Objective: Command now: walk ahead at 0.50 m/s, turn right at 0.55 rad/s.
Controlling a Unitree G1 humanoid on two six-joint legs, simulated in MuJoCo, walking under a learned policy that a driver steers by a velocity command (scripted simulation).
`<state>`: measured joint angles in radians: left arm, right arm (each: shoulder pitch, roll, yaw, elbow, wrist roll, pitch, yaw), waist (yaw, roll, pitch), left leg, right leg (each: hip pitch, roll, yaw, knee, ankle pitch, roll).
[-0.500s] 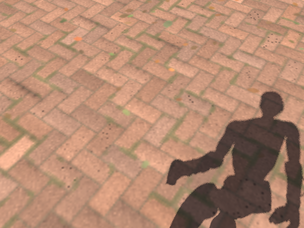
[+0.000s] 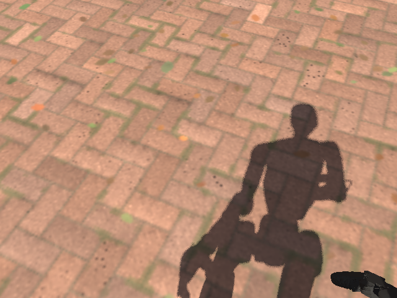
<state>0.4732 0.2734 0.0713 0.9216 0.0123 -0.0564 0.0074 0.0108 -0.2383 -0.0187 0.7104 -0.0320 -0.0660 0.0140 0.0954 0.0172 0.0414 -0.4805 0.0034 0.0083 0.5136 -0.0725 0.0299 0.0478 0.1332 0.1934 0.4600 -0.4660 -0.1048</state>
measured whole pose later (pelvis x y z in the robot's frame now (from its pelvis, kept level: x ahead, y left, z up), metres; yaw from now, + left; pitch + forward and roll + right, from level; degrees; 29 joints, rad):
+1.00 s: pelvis +0.49 -0.15 +0.02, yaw -33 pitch +2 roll -1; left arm 0.46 0.28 0.06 0.84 0.01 -0.06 0.00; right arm 0.06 -0.26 -0.03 0.69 -0.04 -0.02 0.03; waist 0.09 0.04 0.03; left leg -0.62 0.06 0.00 0.65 -0.03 -0.02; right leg 0.04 0.15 0.17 0.26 -0.31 -0.12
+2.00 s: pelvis +0.93 -0.45 +0.02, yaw -29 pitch +1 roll -2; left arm 0.40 0.23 0.03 0.97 0.02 -0.10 0.00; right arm 0.17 -0.25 -0.04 0.84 -0.03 -0.01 0.05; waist 0.03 0.05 0.02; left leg -0.65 0.08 0.00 0.78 -0.01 0.03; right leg 0.06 0.08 -0.16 0.17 -0.24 -0.07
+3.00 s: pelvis +1.45 -0.66 +0.03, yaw -14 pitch +1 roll -1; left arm 0.42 0.23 0.04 0.94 0.00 -0.06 -0.01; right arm 0.14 -0.26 -0.02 0.79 -0.04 -0.03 0.03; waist 0.05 0.04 0.03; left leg -0.57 0.08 -0.03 0.82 -0.18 -0.02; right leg -0.10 0.10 0.03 0.27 -0.18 -0.08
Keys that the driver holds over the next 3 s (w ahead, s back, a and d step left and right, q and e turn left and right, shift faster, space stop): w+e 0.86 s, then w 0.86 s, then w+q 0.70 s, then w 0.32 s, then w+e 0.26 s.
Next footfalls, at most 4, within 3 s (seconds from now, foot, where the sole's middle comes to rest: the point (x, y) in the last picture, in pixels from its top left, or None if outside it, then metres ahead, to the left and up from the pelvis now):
0.52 right None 0.38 -0.16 -0.76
1.08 left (275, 220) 0.74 -0.17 -0.76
1.60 right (361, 200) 0.85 -0.49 -0.76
2.16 left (347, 132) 1.19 -0.49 -0.76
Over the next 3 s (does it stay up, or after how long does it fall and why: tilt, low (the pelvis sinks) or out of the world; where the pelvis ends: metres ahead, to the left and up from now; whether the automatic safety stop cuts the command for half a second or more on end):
stays up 1.45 -0.66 0.03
